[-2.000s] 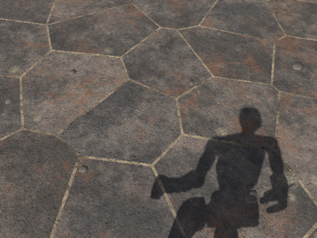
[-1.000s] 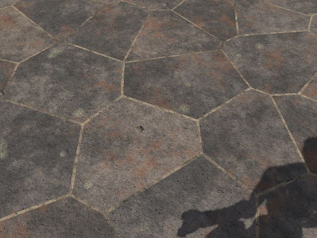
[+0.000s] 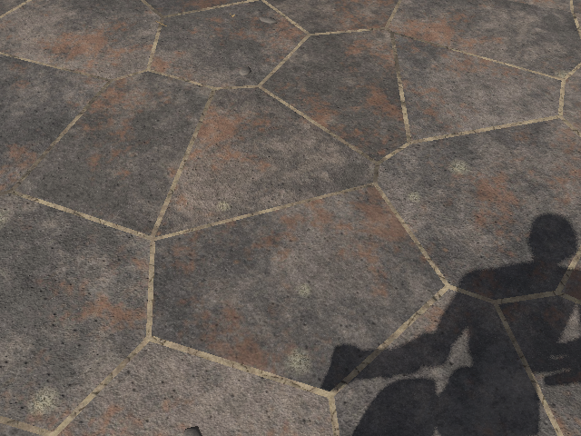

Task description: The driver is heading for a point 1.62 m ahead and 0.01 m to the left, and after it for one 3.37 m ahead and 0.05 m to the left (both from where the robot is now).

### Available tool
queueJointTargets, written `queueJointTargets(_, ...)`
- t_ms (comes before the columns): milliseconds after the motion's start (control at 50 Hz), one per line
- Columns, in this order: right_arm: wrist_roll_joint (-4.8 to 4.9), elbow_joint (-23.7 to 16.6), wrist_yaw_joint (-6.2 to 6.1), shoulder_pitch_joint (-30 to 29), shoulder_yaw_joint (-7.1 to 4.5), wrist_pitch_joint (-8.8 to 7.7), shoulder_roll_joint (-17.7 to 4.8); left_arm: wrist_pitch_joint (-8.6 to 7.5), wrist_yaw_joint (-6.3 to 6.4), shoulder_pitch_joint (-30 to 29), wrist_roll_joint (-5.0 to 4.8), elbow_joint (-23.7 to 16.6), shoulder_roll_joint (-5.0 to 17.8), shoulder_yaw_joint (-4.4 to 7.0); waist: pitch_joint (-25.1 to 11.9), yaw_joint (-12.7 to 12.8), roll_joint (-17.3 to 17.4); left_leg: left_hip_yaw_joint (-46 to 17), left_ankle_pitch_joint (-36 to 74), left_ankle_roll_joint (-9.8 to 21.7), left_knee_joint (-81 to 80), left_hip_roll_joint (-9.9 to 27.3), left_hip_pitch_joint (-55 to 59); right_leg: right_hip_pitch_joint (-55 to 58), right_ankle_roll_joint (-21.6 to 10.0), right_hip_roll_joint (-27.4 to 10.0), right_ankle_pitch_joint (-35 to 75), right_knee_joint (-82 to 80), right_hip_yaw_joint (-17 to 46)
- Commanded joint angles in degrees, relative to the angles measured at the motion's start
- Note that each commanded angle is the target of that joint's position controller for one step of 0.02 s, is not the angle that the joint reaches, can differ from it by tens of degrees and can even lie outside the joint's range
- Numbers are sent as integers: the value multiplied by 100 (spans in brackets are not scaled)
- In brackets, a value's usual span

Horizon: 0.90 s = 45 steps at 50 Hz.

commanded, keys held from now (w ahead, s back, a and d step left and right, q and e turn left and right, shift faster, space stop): w+q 0.20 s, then w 0.32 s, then w+e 0.48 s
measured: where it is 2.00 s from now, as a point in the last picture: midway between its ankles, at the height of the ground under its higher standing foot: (288, 319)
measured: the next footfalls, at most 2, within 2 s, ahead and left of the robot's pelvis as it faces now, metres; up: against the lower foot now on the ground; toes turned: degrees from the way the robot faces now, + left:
right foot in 0.32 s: +0.38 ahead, -0.13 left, +0.00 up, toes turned +13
left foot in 0.80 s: +0.58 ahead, +0.17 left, +0.00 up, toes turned +5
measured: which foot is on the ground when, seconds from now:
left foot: down 0.00-0.32, up 0.34-0.78, down 0.80-1.00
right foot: up 0.00-0.30, down 0.32-0.82, up 0.84-1.00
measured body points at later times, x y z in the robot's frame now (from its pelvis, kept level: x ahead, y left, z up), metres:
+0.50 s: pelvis +0.29 -0.04 +0.01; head +0.31 -0.05 +0.46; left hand +0.34 +0.24 -0.10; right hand +0.46 -0.29 -0.11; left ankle +0.22 +0.08 -0.65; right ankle +0.34 -0.14 -0.73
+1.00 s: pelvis +0.54 +0.05 +0.01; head +0.55 +0.06 +0.46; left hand +0.62 +0.34 -0.11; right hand +0.65 -0.22 -0.09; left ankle +0.54 +0.16 -0.73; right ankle +0.55 -0.10 -0.65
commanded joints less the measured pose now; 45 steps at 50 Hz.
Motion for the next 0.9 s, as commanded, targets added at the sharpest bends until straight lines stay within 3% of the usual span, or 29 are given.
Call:
queueJointTargets(20,-31,-464,-84,-6,-159,-41,-678,-70,33,-55,97,-552,674,201,-448,144,293,-2086,970,1202,-1473,1518,1005,-1112,201,-423,329,-520,191)
queueJointTargets(60,-9,-447,-149,33,-198,-49,-815,16,77,-136,113,-602,542,160,-361,165,337,-1672,1396,1181,-1529,1358,562,-1002,408,-381,673,-1141,43)
queueJointTargets(120,55,-360,-237,229,-247,-3,-943,13,84,-799,108,-770,337,76,-271,-90,421,-1264,1110,869,-1441,995,230,-639,543,-159,1967,-2583,-36)
queueJointTargets(200,103,-202,-280,644,-260,97,-954,-64,8,-1410,-17,-941,409,98,-306,-362,555,-1652,472,669,-1139,1077,508,-261,522,127,2635,-3620,64)
queueJointTargets(260,69,-127,-302,739,-227,130,-825,-142,-71,-1288,-25,-906,597,178,-355,-279,687,-2063,361,556,-660,1404,1180,-194,285,42,2283,-3920,177)
queueJointTargets(300,29,-124,-284,658,-201,152,-739,-192,-63,-769,5,-771,689,259,-449,32,778,-2086,919,411,-168,1331,1281,486,-1,96,1963,-4195,-18)
queueJointTargets(320,-5,-162,-257,654,-118,135,-524,-224,-32,-204,80,-681,872,339,-917,307,641,-1836,1184,241,683,1044,1103,1460,-267,-202,1923,-4151,199)
queueJointTargets(340,-89,-247,-251,1001,-2,99,-231,-228,-11,587,150,-616,1274,437,-1756,447,-242,-1348,-22,-22,2342,523,119,3125,-798,-1225,1897,-3976,1468)
queueJointTargets(360,95,-254,-244,1658,63,35,-88,-128,-77,1113,63,-268,1536,553,-2122,274,-2026,-797,-2414,-360,3991,-38,-1689,4317,-1624,-2125,273,-4763,3995)
queueJointTargets(380,147,-175,-253,1284,-34,16,-647,-116,-99,1032,-85,-340,999,421,-1534,479,-1153,-1100,-2297,-365,4555,299,-2344,4013,-1466,-2051,-997,-5071,4199)
queueJointTargets(400,127,-303,-247,570,-91,16,-838,-83,-77,720,-66,-378,749,342,-833,572,-596,-959,-1765,-357,4628,497,-2525,3348,-1241,-1831,-806,-5123,3340)
queueJointTargets(420,47,-402,-247,181,-73,11,-771,-51,-72,459,8,-423,672,289,-476,498,-252,-752,-1404,-366,4451,680,-2407,2714,-1162,-1585,-78,-5213,2696)
queueJointTargets(440,-14,-466,-226,26,-76,-17,-680,-33,-65,288,38,-399,579,252,-253,371,-237,-682,-1121,-379,4107,864,-2308,2289,-1172,-1398,518,-5326,2291)
queueJointTargets(460,-15,-466,-199,78,-71,-27,-584,-40,-53,212,73,-391,500,213,-245,233,-404,-614,-948,-391,3853,1011,-2022,2014,-1121,-1222,957,-5436,1956)
queueJointTargets(500,4,-425,-170,190,-31,-12,-393,-56,-52,237,16,-318,467,200,-320,140,-563,-431,-879,-457,3437,1077,-1801,1829,-1174,-1078,1535,-5595,1532)
queueJointTargets(560,-80,-610,-169,-332,65,-43,-193,-25,-18,385,-67,-185,731,267,-198,226,-410,-237,-423,-599,2362,1134,-1820,1670,-1293,-1048,2176,-5792,1188)
queueJointTargets(600,-77,-679,-140,-702,114,-99,-98,35,16,501,-104,-105,832,298,-161,326,-377,-172,214,-666,1516,1028,-1532,1546,-1211,-897,2268,-5802,926)
queueJointTargets(700,21,-819,-35,-1393,74,-216,-240,172,67,968,-180,110,912,328,-91,498,-421,-181,967,-725,367,711,-798,1572,-1041,-942,2073,-5522,1009)
queueJointTargets(740,34,-827,-22,-1336,6,-264,-396,224,101,967,-186,131,966,357,-124,347,-496,-252,748,-614,76,693,-450,1724,-910,-1055,1930,-5273,1255)
queueJointTargets(780,5,-618,-73,-635,-130,-289,-630,259,120,900,-154,117,890,336,-454,-78,-469,-132,566,-392,-249,650,740,1540,-688,-813,2384,-4547,1149)
queueJointTargets(800,-81,-506,-131,109,-234,-298,-890,243,106,824,-91,33,636,246,-1029,-458,-277,-528,519,-132,-119,1168,1964,1009,-489,-480,2147,-3415,920)
queueJointTargets(820,-186,-423,-185,889,-364,-240,-1398,176,110,1167,-45,-159,125,93,-1971,-585,917,-2246,116,474,-118,2526,4005,-703,-106,224,465,-1396,251)
queueJointTargets(840,-133,-292,-143,1110,-343,-168,-1273,116,117,1440,-168,-220,198,81,-2303,-501,1903,-3976,-1075,946,-804,3094,4215,-1725,-11,300,-1316,-166,352)
queueJointTargets(860,-71,-296,-139,817,-227,-157,-857,132,119,1138,-264,-183,706,233,-1477,-501,1214,-3508,-1669,776,-1003,2881,3544,-2111,-7,-19,-931,369,532)
queueJointTargets(900,-74,-284,-126,177,-99,-157,-456,206,114,613,-199,-266,692,274,-569,-262,709,-2151,-948,539,-1298,2409,2240,-1960,25,-363,-103,224,327)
